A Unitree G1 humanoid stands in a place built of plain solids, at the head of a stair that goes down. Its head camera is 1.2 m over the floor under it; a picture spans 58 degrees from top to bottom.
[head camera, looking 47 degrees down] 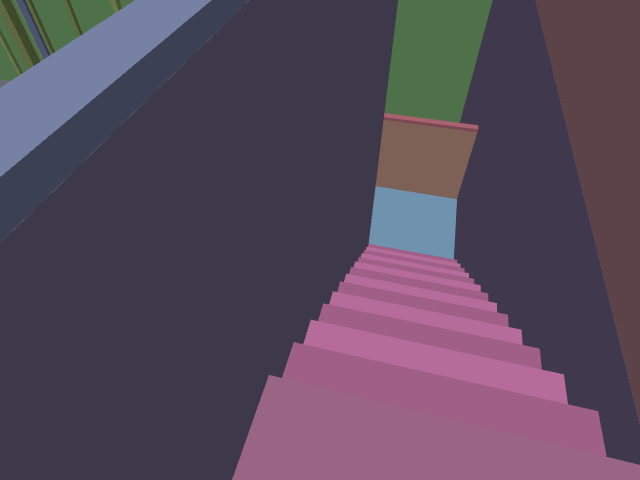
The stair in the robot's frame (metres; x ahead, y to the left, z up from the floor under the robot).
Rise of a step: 0.20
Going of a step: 0.23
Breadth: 1.02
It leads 14 degrees to the right of straight ahead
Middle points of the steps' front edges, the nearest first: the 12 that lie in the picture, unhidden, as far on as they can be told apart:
0.45 -0.35 0.00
0.67 -0.40 -0.20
0.89 -0.46 -0.39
1.12 -0.51 -0.59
1.34 -0.57 -0.79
1.56 -0.62 -0.99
1.78 -0.68 -1.18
2.00 -0.73 -1.38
2.22 -0.79 -1.58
2.44 -0.85 -1.78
2.66 -0.90 -1.97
2.88 -0.96 -2.17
